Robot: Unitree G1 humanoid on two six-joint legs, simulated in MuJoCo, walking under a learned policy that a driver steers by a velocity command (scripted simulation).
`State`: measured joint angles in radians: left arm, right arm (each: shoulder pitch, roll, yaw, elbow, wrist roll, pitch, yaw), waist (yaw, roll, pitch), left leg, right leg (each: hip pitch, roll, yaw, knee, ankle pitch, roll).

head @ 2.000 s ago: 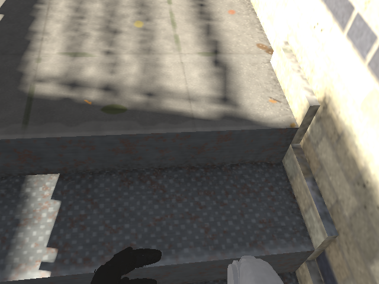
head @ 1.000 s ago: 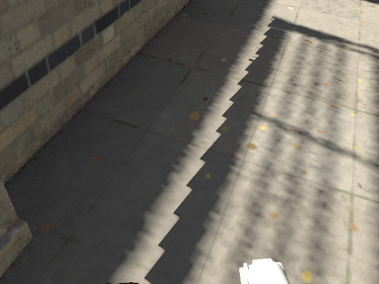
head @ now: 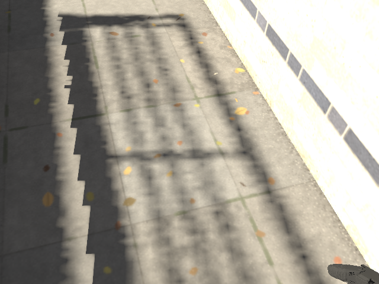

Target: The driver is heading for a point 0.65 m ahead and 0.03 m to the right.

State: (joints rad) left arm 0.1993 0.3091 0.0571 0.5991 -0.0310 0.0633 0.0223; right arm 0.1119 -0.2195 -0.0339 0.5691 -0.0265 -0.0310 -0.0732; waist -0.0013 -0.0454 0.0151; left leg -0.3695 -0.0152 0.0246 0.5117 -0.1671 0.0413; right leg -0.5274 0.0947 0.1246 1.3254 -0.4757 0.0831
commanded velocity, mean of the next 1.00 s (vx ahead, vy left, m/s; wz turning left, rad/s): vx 0.00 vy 0.00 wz -0.34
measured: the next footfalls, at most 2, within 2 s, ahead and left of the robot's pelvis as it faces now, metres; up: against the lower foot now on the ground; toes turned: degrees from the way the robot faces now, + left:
right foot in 0.34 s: +0.01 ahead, -0.13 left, +0.00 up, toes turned -15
left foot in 0.76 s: +0.04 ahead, +0.12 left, +0.00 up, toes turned -18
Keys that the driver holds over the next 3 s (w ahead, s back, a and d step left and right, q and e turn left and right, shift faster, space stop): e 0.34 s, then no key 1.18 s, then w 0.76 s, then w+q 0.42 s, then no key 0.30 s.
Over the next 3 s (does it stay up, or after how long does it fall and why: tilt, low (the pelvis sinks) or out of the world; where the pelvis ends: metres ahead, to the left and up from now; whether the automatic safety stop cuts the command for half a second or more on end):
stays up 0.57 -0.08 0.00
